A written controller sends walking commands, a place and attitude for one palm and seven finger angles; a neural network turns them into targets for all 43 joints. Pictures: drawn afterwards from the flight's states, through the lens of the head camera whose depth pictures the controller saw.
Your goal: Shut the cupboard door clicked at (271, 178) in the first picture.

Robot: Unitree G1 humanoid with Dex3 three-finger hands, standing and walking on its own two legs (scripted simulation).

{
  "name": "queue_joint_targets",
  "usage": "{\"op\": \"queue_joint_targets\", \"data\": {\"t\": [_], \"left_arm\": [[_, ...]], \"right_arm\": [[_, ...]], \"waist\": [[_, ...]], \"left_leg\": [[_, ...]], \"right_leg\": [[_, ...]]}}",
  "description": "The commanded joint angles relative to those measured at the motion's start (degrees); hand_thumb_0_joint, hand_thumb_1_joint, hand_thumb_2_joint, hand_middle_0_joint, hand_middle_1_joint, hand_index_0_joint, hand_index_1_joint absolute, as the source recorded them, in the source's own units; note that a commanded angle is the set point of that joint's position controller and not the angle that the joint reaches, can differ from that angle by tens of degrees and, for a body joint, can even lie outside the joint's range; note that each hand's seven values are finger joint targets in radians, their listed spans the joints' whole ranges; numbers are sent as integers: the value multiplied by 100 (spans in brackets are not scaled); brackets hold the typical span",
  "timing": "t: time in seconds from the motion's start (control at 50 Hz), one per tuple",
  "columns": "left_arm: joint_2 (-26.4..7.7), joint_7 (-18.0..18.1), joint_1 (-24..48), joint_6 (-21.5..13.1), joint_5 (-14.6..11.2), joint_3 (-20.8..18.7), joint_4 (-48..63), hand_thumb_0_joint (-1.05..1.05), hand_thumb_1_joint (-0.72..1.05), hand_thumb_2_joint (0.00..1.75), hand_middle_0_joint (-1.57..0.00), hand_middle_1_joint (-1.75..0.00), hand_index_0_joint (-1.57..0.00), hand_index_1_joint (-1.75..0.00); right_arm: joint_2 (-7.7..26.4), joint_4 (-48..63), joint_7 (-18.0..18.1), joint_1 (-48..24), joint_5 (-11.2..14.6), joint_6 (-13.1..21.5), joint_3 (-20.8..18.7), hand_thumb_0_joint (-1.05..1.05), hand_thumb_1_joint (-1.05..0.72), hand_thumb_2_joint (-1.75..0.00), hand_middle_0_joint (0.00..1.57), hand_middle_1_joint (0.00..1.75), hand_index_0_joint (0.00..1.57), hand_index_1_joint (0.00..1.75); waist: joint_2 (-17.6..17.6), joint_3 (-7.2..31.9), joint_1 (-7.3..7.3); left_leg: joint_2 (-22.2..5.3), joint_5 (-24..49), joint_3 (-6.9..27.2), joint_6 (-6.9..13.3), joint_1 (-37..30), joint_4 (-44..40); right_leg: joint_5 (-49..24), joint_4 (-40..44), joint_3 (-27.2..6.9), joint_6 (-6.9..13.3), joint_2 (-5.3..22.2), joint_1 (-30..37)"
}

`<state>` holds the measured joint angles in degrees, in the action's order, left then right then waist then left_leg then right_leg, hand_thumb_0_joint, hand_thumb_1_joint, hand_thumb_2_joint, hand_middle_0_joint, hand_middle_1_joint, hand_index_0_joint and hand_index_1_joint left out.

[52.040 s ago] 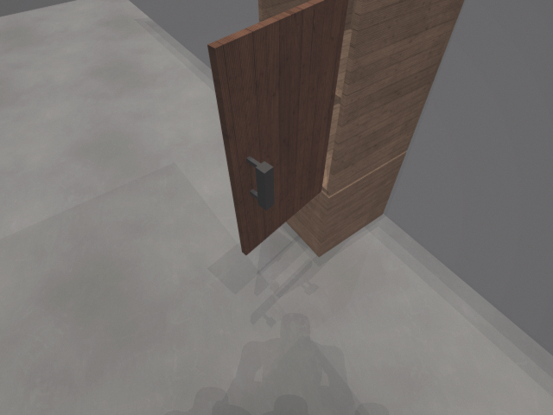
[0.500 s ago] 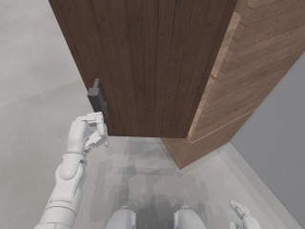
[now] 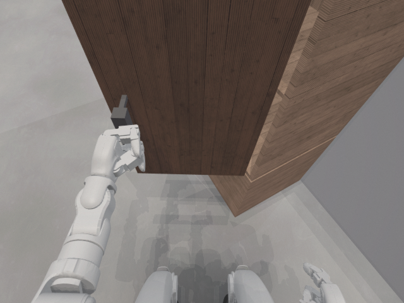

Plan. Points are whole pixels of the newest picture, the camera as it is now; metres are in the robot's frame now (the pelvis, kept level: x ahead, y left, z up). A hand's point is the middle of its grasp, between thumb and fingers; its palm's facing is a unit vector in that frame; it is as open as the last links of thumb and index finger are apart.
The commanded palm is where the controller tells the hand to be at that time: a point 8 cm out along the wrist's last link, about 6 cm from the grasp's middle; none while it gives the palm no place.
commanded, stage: push the door shut along its arc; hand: left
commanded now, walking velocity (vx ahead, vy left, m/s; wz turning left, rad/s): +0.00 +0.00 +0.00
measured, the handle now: (128, 123) +0.47 +0.16 +0.04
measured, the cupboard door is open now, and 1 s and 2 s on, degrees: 60 43 23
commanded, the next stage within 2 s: pull the fist back off the door in 1.60 s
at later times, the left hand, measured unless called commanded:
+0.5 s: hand (153, 133) +0.44 +0.11 +0.04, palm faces -0.24 -0.97 -0.06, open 3.1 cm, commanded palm +0.44 +0.16 +0.05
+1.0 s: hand (171, 110) +0.50 +0.07 +0.05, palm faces -0.37 -0.93 -0.05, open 3.1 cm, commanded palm +0.51 +0.13 +0.05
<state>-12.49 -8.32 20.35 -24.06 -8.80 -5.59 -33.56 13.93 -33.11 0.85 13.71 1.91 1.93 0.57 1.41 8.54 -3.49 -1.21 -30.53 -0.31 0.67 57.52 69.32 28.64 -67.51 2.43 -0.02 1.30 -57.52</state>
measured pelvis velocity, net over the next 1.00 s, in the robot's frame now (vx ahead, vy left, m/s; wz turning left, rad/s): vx -0.01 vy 0.00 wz -0.03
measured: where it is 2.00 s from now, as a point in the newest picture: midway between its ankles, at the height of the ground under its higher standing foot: outside the picture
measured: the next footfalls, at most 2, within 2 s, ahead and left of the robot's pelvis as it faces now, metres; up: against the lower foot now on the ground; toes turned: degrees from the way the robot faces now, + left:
none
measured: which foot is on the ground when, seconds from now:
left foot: down 0.00-1.00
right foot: down 0.00-1.00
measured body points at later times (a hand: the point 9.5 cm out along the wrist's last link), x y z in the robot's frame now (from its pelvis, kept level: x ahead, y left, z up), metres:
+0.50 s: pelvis -0.01 +0.01 -0.01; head +0.10 +0.01 +0.43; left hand +0.45 +0.16 +0.05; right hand +0.06 -0.26 -0.13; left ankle +0.03 +0.11 -0.64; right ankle +0.04 -0.12 -0.64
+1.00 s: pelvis -0.01 +0.00 -0.02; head +0.13 +0.00 +0.40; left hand +0.52 +0.12 +0.05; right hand +0.00 -0.26 -0.14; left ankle +0.03 +0.11 -0.64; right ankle +0.04 -0.12 -0.64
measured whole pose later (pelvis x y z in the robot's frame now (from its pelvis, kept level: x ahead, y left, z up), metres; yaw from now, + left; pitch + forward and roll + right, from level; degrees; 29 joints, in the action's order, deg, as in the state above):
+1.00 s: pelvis -0.01 +0.00 -0.02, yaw -2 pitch +25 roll -2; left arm -23.2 -21.3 56.3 -20.4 -4.9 -12.7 -64.9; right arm 15.2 -35.4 -0.4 19.8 1.2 0.0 1.5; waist 2.7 7.8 -11.3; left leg -2.5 -31.0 -0.5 1.0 69.5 75.1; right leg 28.0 -72.2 2.1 0.0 0.0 -69.5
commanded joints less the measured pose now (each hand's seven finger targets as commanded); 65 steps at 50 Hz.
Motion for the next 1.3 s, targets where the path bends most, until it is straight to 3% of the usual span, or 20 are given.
{"op": "queue_joint_targets", "data": {"t": [0.0,0.1,0.12,0.18,0.28,0.34,0.42,0.44,0.5,0.56,0.64,0.78,0.88,0.94,1.0,1.08,1.14,1.2,1.24,1.28], "left_arm": [[-619,-167,2082,-335,-64,-148,820,0,90,90,-130,-150,-130,-150],[-665,-300,2733,-244,-13,-146,357,0,90,90,-130,-150,-130,-150],[-527,-334,2886,-248,-29,-21,322,0,90,90,-130,-150,-130,-150],[-830,-398,3383,-321,-71,-265,207,0,90,90,-130,-150,-130,-150],[-1038,-535,3803,-426,27,-350,-121,0,90,90,-130,-150,-130,-150],[-788,-640,4042,-429,18,-109,-219,0,90,90,-130,-150,-130,-150],[-1023,-660,4655,-380,19,-305,-806,0,90,90,-130,-150,-130,-150],[-1129,-656,4775,-402,11,-394,-803,0,90,90,-130,-150,-130,-150],[-1259,-705,5150,-427,95,-441,-1121,0,90,90,-130,-150,-130,-150],[-1420,-800,5255,-465,118,-571,-1246,0,90,90,-130,-150,-130,-150],[-1740,-900,5436,-395,172,-797,-1530,0,90,90,-130,-150,-130,-150],[-1790,-1137,5890,-197,210,-744,-1702,0,90,90,-130,-150,-130,-150],[-2215,-1270,6049,-30,205,-1040,-1806,0,90,90,-130,-150,-130,-150],[-1983,-1316,6328,70,257,-801,-2059,0,90,90,-130,-150,-130,-150],[-2156,-1327,6614,166,357,-847,-2221,0,90,90,-130,-150,-130,-150],[-2434,-1391,6958,210,370,-1034,-2137,0,90,90,-130,-150,-130,-150],[-2209,-1488,7259,280,352,-804,-2036,0,90,90,-130,-150,-130,-150],[-2239,-1532,7341,394,404,-776,-2082,0,90,90,-130,-150,-130,-150],[-2066,-1574,7593,462,367,-627,-2106,0,90,90,-130,-150,-130,-150],[-2068,-1580,7649,543,409,-610,-2238,0,90,90,-130,-150,-130,-150]], "right_arm": [[868,535,54,282,2,222,-362,0,-90,-90,20,30,20,30],[924,468,47,450,18,162,-395,0,-90,-90,20,30,20,30],[916,467,37,458,21,167,-392,0,-90,-90,20,30,20,30],[948,365,62,546,13,151,-398,0,-90,-90,20,30,20,30],[966,275,51,672,0,118,-401,0,-90,-90,20,30,20,30],[977,256,18,745,0,106,-421,0,-90,-90,20,30,20,30],[1026,160,31,806,0,51,-390,0,-90,-90,20,30,20,30],[1036,154,38,844,-14,57,-384,0,-90,-90,20,30,20,30],[1046,96,34,916,-27,44,-364,0,-90,-90,20,30,20,30],[1064,105,10,1004,-56,38,-350,0,-90,-90,20,30,20,30],[1080,103,-4,1127,-77,-10,-335,0,-90,-90,20,30,20,30],[1095,108,-38,1252,-79,-61,-322,0,-90,-90,20,30,20,30],[1113,123,-17,1355,-86,-63,-290,0,-90,-90,20,30,20,30],[1091,99,-33,1427,-91,-44,-268,0,-90,-90,20,30,20,30],[1152,67,-28,1472,-114,-39,-258,0,-90,-90,20,30,20,30],[1170,47,-24,1595,-161,11,-257,0,-90,-90,20,30,20,30],[1152,11,-21,1670,-168,55,-265,0,-90,-90,20,30,20,30],[1187,-34,-25,1690,-193,57,-270,0,-90,-90,20,30,20,30],[1175,-80,-14,1733,-185,91,-266,0,-90,-90,20,30,20,30],[1194,-123,-8,1764,-213,91,-267,0,-90,-90,20,30,20,30]], "waist": [[103,2210,-146],[-73,2157,-293],[-29,2165,-343],[-72,2352,-388],[232,2538,-392],[355,2602,-483],[99,2272,-603],[223,2346,-578],[61,2410,-698],[322,2728,-649],[214,2791,-701],[358,2909,-823],[301,3053,-827],[304,2735,-992],[374,2691,-1078],[549,3129,-1083],[702,3305,-1191],[897,3349,-1168],[823,3275,-1303],[809,3254,-1323]], "left_leg": [[75,1509,222,11,-1332,-975],[68,1441,264,40,-1263,-934],[65,1391,278,44,-1327,-936],[78,1462,290,62,-1337,-867],[56,1624,346,41,-1527,-839],[33,1720,410,41,-1777,-827],[51,1210,438,62,-1397,-857],[65,1281,418,77,-1417,-824],[60,1211,406,100,-1230,-739],[68,1463,408,95,-1366,-658],[53,1559,370,135,-1125,-510],[43,1654,376,146,-1099,-380],[54,1703,309,187,-819,-265],[36,1496,333,209,-703,-214],[18,1347,352,209,-584,-151],[0,1663,388,209,-768,-28],[-1,1923,412,223,-983,51],[-17,1910,468,178,-1125,33],[-22,1933,485,207,-1173,82],[-27,1942,520,191,-1167,73]], "right_leg": [[-1402,837,-98,161,-93,1046],[-1316,856,-98,153,-96,888],[-1239,878,-86,150,-100,782],[-1302,853,-117,147,-104,836],[-1304,759,-98,181,-103,617],[-1272,748,-54,200,-128,359],[-908,788,-45,185,-139,239],[-961,772,-65,199,-150,258],[-926,743,-89,176,-148,239],[-1084,659,-108,201,-157,251],[-1202,584,-142,189,-188,309],[-1260,550,-138,189,-222,176],[-1416,523,-201,180,-246,421],[-1163,510,-168,176,-278,69],[-979,501,-170,179,-290,-120],[-1201,377,-152,191,-319,-108],[-1395,312,-124,197,-339,-242],[-1297,318,-74,209,-341,-383],[-1310,308,-46,210,-360,-543],[-1287,315,-15,206,-378,-581]]}}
